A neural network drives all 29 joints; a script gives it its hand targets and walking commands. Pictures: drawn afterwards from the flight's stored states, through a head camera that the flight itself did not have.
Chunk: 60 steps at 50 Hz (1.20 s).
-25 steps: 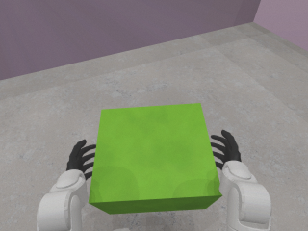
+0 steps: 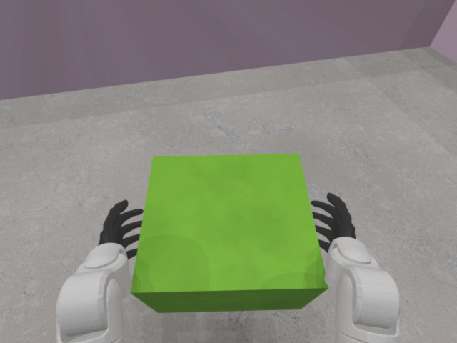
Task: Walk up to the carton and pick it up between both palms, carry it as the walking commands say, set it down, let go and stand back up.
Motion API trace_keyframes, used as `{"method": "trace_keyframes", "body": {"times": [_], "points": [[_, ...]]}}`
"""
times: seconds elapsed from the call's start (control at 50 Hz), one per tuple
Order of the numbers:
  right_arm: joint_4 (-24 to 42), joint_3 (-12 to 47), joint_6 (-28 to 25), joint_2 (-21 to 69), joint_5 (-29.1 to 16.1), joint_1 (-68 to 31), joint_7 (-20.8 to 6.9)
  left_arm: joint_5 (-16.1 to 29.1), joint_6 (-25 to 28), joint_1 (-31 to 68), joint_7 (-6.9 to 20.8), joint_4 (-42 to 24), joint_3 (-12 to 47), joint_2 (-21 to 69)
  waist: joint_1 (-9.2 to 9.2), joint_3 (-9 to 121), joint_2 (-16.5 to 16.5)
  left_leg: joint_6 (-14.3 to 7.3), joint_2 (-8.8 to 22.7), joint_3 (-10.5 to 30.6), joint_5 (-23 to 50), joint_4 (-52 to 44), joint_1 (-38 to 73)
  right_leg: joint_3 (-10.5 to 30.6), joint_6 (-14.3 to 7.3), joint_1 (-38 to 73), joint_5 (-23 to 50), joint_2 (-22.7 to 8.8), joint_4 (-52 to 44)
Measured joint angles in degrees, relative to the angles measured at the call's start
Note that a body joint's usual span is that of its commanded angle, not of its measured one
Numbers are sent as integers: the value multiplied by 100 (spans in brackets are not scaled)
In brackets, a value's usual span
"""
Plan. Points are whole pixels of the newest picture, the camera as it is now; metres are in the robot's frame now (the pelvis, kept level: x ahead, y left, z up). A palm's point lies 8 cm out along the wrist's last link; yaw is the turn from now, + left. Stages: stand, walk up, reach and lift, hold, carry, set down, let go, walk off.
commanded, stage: carry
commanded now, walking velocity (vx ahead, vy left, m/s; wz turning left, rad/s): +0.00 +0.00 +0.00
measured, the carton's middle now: (227, 234) +0.31 +0.00 +0.01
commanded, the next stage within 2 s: none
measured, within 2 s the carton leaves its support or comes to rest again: neither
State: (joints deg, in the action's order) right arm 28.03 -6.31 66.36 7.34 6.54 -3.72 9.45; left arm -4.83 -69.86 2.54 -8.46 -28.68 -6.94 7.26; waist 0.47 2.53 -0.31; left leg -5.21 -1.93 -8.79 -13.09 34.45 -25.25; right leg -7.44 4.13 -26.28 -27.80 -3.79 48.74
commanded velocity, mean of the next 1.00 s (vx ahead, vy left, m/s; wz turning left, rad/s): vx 0.00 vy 0.00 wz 0.29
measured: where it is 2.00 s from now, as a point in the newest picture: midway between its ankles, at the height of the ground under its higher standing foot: outside the picture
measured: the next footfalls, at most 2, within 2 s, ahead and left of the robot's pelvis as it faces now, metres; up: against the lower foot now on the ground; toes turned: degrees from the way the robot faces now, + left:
right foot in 0.04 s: +0.04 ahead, -0.08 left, +0.00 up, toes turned -9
left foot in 1.22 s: -0.01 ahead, +0.16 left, +0.00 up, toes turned +27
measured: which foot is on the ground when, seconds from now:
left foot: down 0.00-0.88, up 0.90-1.00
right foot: up 0.00-0.02, down 0.04-1.00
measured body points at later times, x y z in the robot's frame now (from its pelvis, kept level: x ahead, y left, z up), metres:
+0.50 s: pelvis -0.01 +0.03 +0.01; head -0.05 +0.03 +0.46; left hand +0.24 +0.20 +0.09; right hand +0.25 -0.14 +0.10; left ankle +0.05 +0.07 -0.72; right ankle +0.00 -0.07 -0.72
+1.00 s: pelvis -0.01 -0.01 +0.00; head -0.02 -0.02 +0.45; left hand +0.20 +0.20 +0.07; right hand +0.26 -0.14 +0.08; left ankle -0.01 +0.09 -0.67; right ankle +0.00 -0.08 -0.72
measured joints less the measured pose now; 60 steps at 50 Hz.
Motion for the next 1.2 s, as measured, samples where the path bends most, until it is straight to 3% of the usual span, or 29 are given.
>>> {"method": "trace_keyframes", "body": {"times": [0.04,0.1,0.14,0.36,0.62,0.78,0.84,0.9,0.96,1.02,1.1,1.2], "points": [[46,16,25,-2,13,3,40,16,45,23,40,59,-22,2,-18,96,-110,-46,-38,-68,-1,15,-19,-50,-135,394,513,96,-948],[-31,-11,105,-8,60,124,61,-4,61,1,75,344,23,6,-99,182,-460,-9,52,45,82,-137,178,-187,-582,716,997,242,-1394],[-67,32,177,-6,72,215,108,-27,0,-39,119,447,9,4,-98,330,-409,-1,6,11,147,-338,322,-159,-643,803,1028,211,-1493],[-504,-81,274,-2,134,-118,4,-106,-159,94,48,597,-53,0,-45,724,4,-139,-87,-30,418,-826,505,-146,-526,910,1229,147,-1818],[-286,-101,205,-5,62,48,38,-31,-126,103,0,522,13,2,-44,519,-55,-190,-156,-66,555,-967,409,-118,-465,742,1279,70,-1781],[-99,-99,218,-4,33,-3,59,-8,-42,85,22,371,27,2,-143,374,-222,-165,-180,167,486,-629,112,-306,-244,524,783,15,-1345],[-28,-65,228,-5,36,46,68,16,-19,30,27,325,33,3,-120,290,-334,-96,-148,330,460,-460,0,-464,-338,569,1032,63,-1428],[52,-38,213,-6,29,120,67,16,-7,-30,36,252,60,4,-53,248,-368,56,-88,467,180,-23,-198,-635,-703,564,976,100,-1317],[63,-51,218,-5,10,178,78,-5,8,-77,51,277,100,4,-36,244,-167,310,30,444,-824,1587,-646,-814,-807,539,760,-48,-1075],[2,-64,241,-9,-25,142,73,-22,45,-192,33,245,129,9,-90,228,10,468,251,383,-1180,2448,-796,-1009,-765,588,657,-264,-1002],[10,-94,172,-7,-99,91,37,-53,33,-221,-12,57,163,9,-122,167,138,582,473,341,-1213,2070,-613,-1230,-699,576,560,-596,-888],[100,-84,148,-6,-142,11,43,-59,70,-224,-6,-105,150,10,-124,121,156,561,523,166,-828,921,-77,-1452,-505,508,410,-981,-604]]}}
